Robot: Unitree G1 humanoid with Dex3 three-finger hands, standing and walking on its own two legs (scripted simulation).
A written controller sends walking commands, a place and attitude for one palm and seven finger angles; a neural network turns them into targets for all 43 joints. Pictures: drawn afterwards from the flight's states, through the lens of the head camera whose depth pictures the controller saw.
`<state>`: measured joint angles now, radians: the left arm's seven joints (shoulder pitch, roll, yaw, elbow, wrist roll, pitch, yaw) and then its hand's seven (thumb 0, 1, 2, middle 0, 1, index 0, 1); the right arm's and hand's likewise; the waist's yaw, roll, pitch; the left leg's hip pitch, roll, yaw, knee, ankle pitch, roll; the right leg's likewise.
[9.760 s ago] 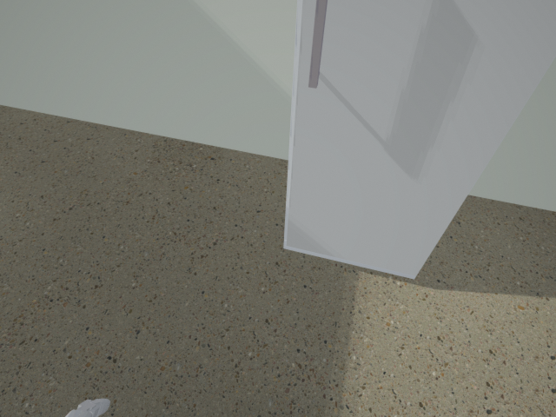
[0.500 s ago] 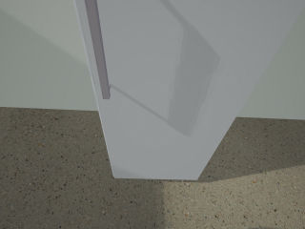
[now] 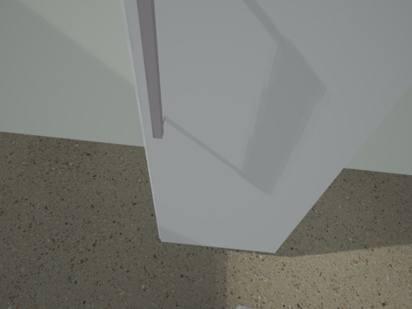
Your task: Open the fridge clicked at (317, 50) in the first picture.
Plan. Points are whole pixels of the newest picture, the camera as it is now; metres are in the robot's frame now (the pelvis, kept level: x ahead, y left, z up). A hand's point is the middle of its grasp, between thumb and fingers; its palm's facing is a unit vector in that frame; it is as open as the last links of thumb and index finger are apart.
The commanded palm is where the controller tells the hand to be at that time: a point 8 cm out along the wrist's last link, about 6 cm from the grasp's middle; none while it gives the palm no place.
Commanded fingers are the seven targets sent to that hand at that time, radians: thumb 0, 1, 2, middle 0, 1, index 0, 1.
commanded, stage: come to a stop and stand still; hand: left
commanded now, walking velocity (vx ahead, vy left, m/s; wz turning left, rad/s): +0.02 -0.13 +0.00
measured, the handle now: (152, 41) +0.47 +0.13 +0.28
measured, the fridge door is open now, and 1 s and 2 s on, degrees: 0 0 0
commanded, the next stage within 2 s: look again from close up in 1.44 s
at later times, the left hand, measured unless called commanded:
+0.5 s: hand out of the picture -0.03 +0.15 -0.16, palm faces +0.02 -0.98 -0.19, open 7.4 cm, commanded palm none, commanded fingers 0.00 0.90 0.90 -0.20 -0.30 -0.20 -0.30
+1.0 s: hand out of the picture +0.04 +0.19 -0.15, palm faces +0.01 -0.96 -0.28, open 7.4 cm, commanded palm none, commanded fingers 0.00 0.90 0.90 -0.20 -0.30 -0.20 -0.30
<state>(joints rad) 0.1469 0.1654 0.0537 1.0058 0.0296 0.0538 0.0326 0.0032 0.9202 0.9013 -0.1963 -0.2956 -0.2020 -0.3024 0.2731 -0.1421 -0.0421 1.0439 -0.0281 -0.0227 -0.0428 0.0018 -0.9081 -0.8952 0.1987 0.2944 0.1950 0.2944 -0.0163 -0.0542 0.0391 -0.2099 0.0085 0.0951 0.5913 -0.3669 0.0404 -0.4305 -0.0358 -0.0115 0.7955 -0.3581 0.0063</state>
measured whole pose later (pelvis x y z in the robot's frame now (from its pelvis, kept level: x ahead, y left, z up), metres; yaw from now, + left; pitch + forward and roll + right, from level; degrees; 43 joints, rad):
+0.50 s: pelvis -0.01 -0.03 +0.02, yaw -1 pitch -2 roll +0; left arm 0.31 0.16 0.00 1.14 0.02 -0.01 0.03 0.01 0.91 0.90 -0.20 -0.30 -0.20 -0.30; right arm 0.26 -0.18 -0.02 1.15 -0.01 -0.01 -0.03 0.00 -0.91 -0.89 0.20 0.30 0.20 0.30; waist 0.01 0.00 0.04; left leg -0.10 0.03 0.09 0.37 -0.23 0.00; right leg -0.17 0.01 -0.05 0.38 -0.17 -0.03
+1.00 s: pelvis -0.03 -0.02 +0.01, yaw +0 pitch -3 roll +0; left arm 0.26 0.23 0.01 1.02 0.02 -0.02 0.03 0.01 0.90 0.90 -0.20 -0.30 -0.20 -0.30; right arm 0.31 -0.22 -0.03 1.02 -0.02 -0.01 -0.02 0.01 -0.90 -0.89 0.20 0.30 0.20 0.30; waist -0.03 0.02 -0.03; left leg -0.19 0.03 0.09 0.53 -0.29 0.01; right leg -0.24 0.00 -0.06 0.51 -0.22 -0.02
